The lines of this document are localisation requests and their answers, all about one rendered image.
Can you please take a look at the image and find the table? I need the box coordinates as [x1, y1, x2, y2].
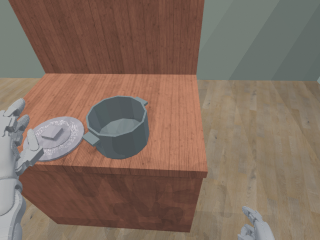
[8, 0, 208, 233]

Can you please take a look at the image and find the pot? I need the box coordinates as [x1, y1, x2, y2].
[82, 95, 150, 160]

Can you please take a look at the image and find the robot right hand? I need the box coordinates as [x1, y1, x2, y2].
[237, 206, 275, 240]

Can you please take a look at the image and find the lid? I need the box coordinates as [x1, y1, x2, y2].
[23, 116, 85, 162]

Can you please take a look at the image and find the robot left hand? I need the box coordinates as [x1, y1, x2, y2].
[0, 98, 44, 180]

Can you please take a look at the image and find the left robot forearm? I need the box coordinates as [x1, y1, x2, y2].
[0, 178, 27, 240]

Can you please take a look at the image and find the knob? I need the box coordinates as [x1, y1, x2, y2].
[41, 125, 63, 141]

